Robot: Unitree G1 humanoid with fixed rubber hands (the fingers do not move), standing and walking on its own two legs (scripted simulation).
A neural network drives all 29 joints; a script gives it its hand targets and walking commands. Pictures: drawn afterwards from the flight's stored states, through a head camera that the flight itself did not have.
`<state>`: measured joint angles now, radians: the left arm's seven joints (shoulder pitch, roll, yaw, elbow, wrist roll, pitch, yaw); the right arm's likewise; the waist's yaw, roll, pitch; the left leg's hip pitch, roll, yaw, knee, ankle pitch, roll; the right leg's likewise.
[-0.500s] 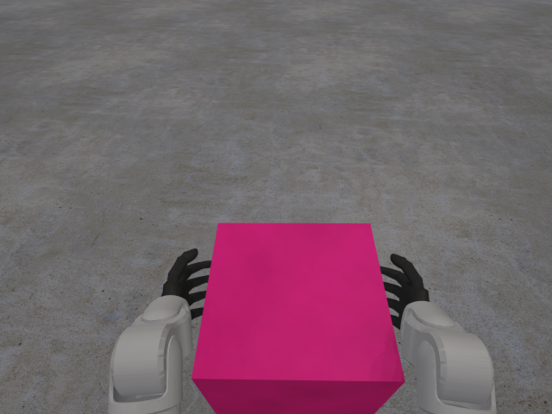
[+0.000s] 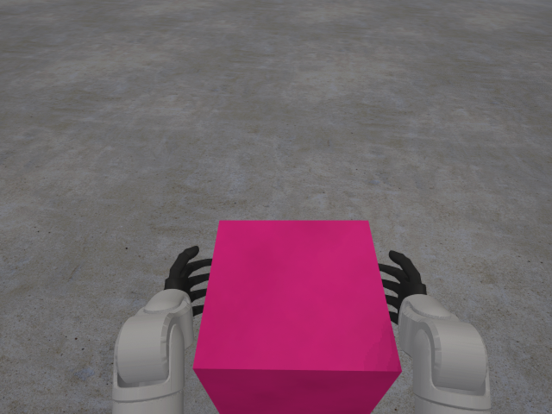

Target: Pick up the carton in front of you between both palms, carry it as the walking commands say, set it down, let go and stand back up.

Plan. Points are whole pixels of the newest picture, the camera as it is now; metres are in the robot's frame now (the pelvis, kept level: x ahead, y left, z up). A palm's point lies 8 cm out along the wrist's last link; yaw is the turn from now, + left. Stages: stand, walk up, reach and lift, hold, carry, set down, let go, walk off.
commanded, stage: carry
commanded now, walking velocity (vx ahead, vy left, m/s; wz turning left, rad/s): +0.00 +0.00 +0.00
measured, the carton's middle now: (293, 327) +0.28 +0.00 +0.01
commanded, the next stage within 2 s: hold in 1.82 s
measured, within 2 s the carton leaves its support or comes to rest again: neither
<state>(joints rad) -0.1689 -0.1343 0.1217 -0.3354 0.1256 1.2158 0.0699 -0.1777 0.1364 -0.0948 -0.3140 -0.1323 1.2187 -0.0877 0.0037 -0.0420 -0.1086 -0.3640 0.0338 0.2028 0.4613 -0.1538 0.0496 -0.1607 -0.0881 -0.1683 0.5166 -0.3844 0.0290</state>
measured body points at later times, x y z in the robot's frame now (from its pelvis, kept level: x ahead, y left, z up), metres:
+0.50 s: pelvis +0.03 -0.01 +0.00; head +0.02 -0.01 +0.45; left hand +0.32 +0.13 +0.08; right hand +0.30 -0.17 +0.07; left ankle +0.06 +0.10 -0.73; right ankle -0.09 -0.11 -0.73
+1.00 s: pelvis -0.02 -0.01 +0.00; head -0.05 -0.01 +0.45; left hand +0.26 +0.13 +0.05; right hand +0.25 -0.17 +0.05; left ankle +0.06 +0.10 -0.73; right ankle -0.09 -0.10 -0.73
